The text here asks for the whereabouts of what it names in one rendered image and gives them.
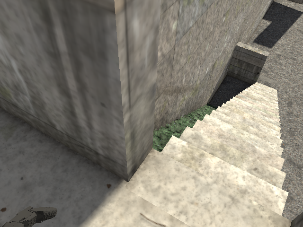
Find stairs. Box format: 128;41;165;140
161;82;289;216

